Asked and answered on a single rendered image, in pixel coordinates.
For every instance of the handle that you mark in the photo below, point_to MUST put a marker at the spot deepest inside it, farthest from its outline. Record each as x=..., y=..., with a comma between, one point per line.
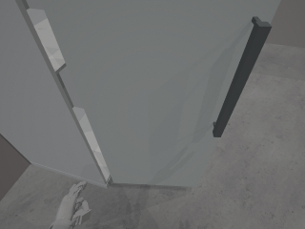
x=258, y=36

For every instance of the robot left hand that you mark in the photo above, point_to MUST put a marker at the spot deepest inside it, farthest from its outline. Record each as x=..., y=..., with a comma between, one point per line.
x=70, y=204

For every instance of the left robot forearm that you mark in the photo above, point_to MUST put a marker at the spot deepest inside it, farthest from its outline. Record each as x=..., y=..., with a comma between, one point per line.
x=62, y=224

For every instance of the fridge door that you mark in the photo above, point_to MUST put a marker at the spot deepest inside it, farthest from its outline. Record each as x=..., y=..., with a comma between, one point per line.
x=152, y=77

